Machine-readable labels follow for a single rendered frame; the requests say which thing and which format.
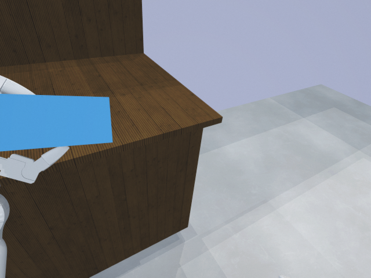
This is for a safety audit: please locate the robot left hand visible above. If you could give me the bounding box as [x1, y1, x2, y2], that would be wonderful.
[0, 75, 70, 184]

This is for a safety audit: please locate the sponge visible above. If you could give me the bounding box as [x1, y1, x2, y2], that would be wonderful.
[0, 94, 112, 151]

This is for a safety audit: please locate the table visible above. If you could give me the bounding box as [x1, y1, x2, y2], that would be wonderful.
[0, 0, 223, 278]

